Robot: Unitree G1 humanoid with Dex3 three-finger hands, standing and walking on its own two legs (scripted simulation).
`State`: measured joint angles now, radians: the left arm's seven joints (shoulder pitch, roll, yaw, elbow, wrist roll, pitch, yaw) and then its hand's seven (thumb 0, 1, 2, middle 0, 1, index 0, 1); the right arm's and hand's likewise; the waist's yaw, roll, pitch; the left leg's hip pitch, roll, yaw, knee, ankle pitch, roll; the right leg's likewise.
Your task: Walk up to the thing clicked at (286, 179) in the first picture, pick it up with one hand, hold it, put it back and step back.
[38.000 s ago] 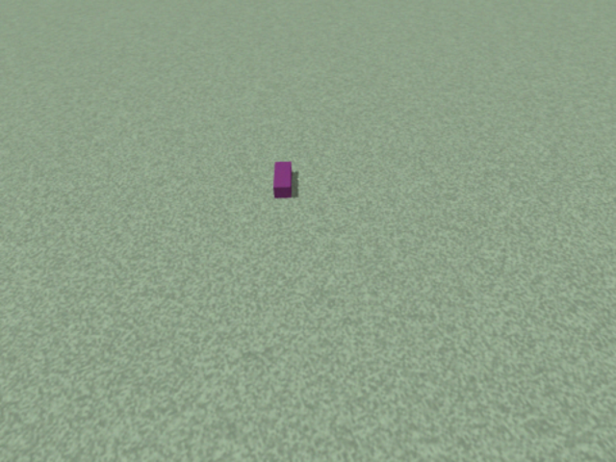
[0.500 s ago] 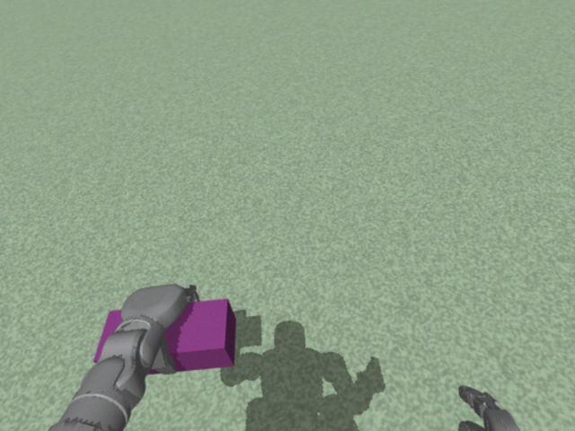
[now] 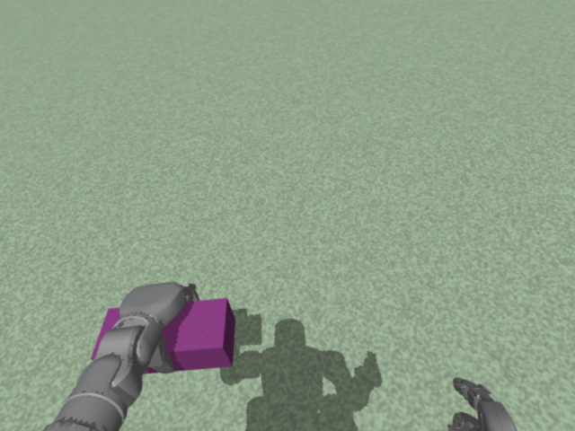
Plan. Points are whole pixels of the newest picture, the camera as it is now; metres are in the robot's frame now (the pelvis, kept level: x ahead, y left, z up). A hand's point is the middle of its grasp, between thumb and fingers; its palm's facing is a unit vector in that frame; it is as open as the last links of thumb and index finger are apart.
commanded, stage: hold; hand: left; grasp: from above
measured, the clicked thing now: (169, 337) +0.29 +0.23 -0.07
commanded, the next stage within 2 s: crouch in 0.36 s
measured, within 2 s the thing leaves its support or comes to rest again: neither
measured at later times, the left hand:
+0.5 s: hand (164, 319) +0.31 +0.23 -0.03, palm faces -0.45 -0.07 -0.89, open 11.0 cm
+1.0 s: hand (183, 345) +0.32 +0.24 -0.17, palm faces -0.43 +0.03 -0.90, open 11.1 cm
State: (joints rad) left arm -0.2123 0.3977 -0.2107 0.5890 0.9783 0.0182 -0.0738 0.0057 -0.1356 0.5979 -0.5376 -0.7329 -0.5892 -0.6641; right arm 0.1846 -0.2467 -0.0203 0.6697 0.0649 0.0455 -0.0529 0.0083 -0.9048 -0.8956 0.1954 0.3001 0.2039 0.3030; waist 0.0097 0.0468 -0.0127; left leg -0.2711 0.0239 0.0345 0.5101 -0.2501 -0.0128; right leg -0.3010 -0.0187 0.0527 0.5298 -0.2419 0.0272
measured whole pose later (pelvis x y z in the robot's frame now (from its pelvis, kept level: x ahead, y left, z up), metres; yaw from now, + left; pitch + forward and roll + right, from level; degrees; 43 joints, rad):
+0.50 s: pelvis +0.02 +0.00 +0.00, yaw +0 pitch +1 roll +0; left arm -0.23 0.39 -0.21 0.61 0.99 0.02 -0.06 0.01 -0.14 0.60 -0.55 -0.73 -0.60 -0.66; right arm 0.20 -0.25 -0.04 0.68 0.06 0.07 -0.05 0.01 -0.90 -0.89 0.20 0.30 0.20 0.30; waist 0.01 0.05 -0.02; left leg -0.24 0.02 0.03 0.48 -0.26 -0.01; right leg -0.26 -0.02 0.05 0.49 -0.25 0.03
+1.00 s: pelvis -0.02 +0.00 -0.07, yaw +2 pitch +18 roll -1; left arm -0.49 0.39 -0.15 1.06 1.18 -0.08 0.29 0.00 -0.14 0.61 -0.52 -0.76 -0.57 -0.69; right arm 0.21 -0.28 -0.07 0.69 0.00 0.06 0.00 0.00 -0.89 -0.89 0.20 0.30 0.21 0.30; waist -0.06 -0.01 -0.12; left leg -0.92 0.03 -0.02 1.07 -0.45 -0.02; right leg -0.91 -0.01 0.02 1.04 -0.43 0.03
